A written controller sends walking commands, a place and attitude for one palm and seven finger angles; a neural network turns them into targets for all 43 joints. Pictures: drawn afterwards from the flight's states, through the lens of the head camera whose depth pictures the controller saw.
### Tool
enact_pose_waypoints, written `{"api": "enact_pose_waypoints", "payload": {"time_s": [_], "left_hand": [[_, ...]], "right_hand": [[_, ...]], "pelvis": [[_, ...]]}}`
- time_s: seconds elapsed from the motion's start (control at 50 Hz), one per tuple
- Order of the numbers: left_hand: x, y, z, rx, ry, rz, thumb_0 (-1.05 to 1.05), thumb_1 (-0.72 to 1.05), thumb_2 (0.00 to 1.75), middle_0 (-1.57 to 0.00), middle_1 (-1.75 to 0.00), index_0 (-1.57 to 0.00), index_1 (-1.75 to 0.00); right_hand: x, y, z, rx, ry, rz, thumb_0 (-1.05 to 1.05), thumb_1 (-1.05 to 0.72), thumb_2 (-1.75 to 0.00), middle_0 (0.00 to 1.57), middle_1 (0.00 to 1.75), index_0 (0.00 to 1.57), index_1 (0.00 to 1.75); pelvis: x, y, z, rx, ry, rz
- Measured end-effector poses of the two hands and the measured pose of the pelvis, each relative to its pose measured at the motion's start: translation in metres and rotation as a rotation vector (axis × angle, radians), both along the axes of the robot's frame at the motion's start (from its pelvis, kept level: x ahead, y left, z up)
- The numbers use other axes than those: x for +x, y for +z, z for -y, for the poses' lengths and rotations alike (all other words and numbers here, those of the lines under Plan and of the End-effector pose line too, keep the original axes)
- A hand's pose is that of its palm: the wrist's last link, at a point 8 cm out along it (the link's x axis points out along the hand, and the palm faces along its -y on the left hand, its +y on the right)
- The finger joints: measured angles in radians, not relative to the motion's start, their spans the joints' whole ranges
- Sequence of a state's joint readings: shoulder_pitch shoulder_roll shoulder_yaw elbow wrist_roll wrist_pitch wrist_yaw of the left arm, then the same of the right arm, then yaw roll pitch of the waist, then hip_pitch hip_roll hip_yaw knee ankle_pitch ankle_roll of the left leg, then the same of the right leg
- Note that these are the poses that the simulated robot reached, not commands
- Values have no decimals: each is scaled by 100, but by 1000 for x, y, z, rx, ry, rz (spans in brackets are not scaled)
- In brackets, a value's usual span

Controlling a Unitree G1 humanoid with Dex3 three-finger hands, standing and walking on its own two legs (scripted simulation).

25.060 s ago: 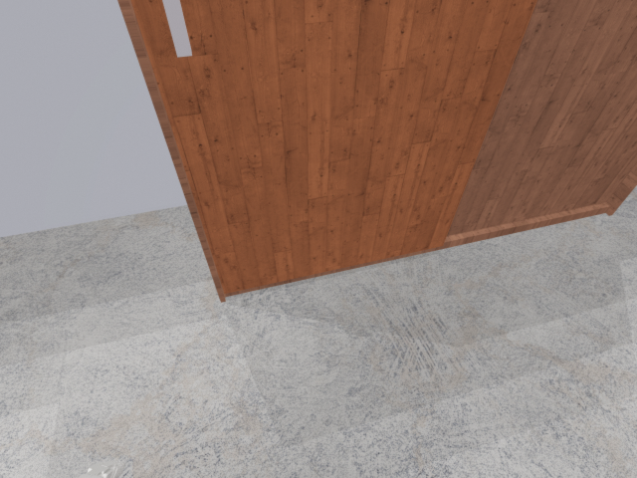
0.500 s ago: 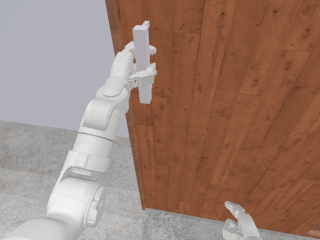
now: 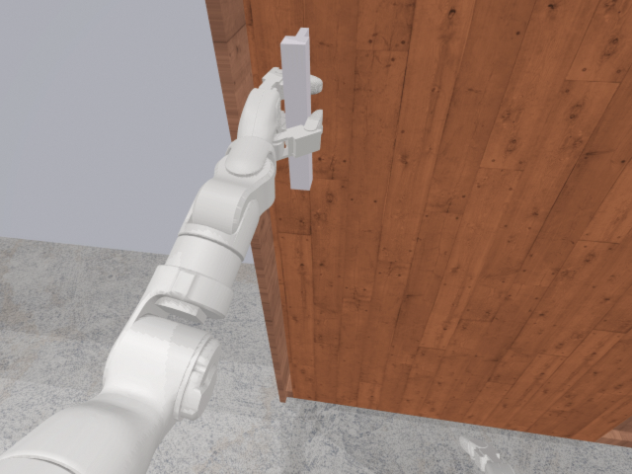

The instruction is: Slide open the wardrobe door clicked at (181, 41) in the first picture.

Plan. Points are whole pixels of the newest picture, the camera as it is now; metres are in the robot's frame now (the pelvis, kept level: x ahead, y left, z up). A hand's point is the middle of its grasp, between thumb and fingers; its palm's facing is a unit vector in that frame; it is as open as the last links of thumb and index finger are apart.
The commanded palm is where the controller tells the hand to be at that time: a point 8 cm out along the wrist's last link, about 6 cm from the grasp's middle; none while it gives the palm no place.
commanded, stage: step sideways, sliding the door along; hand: left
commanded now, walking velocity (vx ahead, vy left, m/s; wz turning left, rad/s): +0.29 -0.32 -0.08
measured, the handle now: (302, 113) +0.48 +0.07 +0.25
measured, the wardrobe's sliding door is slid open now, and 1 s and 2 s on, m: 0.02 0.14 0.47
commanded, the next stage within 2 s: none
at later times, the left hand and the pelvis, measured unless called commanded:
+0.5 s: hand (326, 137) +0.44 +0.04 +0.24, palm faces +0.09 -0.99 -0.04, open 6.5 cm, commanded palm +0.41 +0.02 +0.25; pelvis +0.03 -0.08 -0.02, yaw +0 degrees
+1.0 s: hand (410, 144) +0.44 -0.06 +0.24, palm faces +0.18 -0.98 -0.09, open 6.9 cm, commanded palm +0.41 -0.08 +0.24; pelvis +0.10 -0.22 -0.01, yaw +3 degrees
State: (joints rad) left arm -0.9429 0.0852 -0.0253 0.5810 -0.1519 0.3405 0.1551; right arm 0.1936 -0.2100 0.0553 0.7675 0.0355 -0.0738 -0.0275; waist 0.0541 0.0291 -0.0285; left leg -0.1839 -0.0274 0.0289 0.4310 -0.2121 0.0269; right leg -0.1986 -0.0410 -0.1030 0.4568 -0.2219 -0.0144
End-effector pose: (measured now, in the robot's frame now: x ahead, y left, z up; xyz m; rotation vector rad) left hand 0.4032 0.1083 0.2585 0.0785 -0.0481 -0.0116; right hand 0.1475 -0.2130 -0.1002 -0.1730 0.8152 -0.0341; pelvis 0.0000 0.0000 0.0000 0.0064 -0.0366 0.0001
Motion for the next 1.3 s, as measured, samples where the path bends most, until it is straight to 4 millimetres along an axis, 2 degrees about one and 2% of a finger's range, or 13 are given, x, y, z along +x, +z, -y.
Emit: {"api": "enact_pose_waypoints", "payload": {"time_s": [0.16, 0.26, 0.32, 0.44, 0.54, 0.64, 0.72, 0.82, 0.88, 0.96, 1.12, 1.24, 1.3], "left_hand": [[9, -15, 2, 11, -34, 260, -8, 62, 81, -41, -139, -22, -140], [12, -19, 5, -12, 4, 328, -8, 63, 84, -44, -140, -23, -139], [14, -21, 8, -16, 50, 369, -8, 65, 85, -44, -140, -23, -139], [14, -23, 13, -9, 82, 404, -9, 65, 85, -45, -140, -24, -133], [16, -25, 21, -18, 72, 439, -10, 65, 85, -45, -140, -24, -130], [15, -25, 34, -9, 88, 447, -11, 64, 85, -45, -140, -24, -129], [14, -25, 47, 22, 116, 454, -14, 64, 85, -45, -140, -23, -128], [11, -26, 69, 114, 194, 482, -26, 63, 87, -46, -140, -20, -121], [10, -26, 86, 137, 212, 483, -29, 63, 88, -46, -140, -19, -117], [11, -28, 108, 77, 159, 512, -27, 63, 89, -46, -140, -19, -116], [11, -29, 164, 28, 123, 527, -25, 63, 89, -46, -140, -20, -113], [9, -31, 211, 62, 139, 557, -32, 62, 90, -46, -140, -18, -112], [8, -31, 238, 59, 126, 554, -33, 63, 90, -46, -140, -16, -111]], "right_hand": [[-7, 0, 24, -28, -150, 25, 1, -90, -89, 20, 30, 20, 30], [-11, -12, 45, -24, -141, -68, 1, -90, -89, 20, 30, 20, 30], [-3, -24, 60, -19, -111, -95, 1, -90, -89, 20, 30, 20, 30], [38, -26, 86, -76, -39, -103, 1, -90, -89, 20, 30, 20, 30], [84, -14, 89, -32, 23, -51, 1, -91, -89, 20, 30, 20, 30], [125, 1, 88, 17, 115, -25, 1, -91, -89, 20, 30, 20, 30], [157, 7, 94, 52, 187, 29, 1, -90, -89, 20, 30, 20, 30], [199, -2, 118, 108, 234, 127, 1, -90, -89, 20, 30, 20, 30], [215, -5, 142, 85, 197, 150, 1, -90, -89, 20, 30, 20, 30], [213, -1, 174, 17, 152, 116, 1, -91, -89, 20, 30, 20, 30], [191, 6, 219, 25, 193, 35, 1, -91, -89, 20, 30, 20, 30], [208, -15, 240, 105, 217, 97, 1, -90, -89, 20, 30, 20, 30], [220, -17, 253, 112, 192, 128, 1, -90, -89, 20, 30, 20, 30]], "pelvis": [[2, -4, 14, 3, -62, -27], [10, -5, 38, -20, -63, -6], [18, -16, 58, -17, -58, 2], [28, -20, 77, -16, 9, -3], [35, -17, 93, -18, 4, 9], [51, -5, 123, -65, 19, 0], [66, -5, 156, -86, 31, 2], [88, -25, 203, -51, 73, 1], [91, -23, 208, -47, 86, -32], [95, -19, 215, -38, 60, -29], [110, -3, 258, -64, 58, -9], [124, -27, 305, -28, 75, 7], [117, -25, 314, -14, 65, -20]]}}
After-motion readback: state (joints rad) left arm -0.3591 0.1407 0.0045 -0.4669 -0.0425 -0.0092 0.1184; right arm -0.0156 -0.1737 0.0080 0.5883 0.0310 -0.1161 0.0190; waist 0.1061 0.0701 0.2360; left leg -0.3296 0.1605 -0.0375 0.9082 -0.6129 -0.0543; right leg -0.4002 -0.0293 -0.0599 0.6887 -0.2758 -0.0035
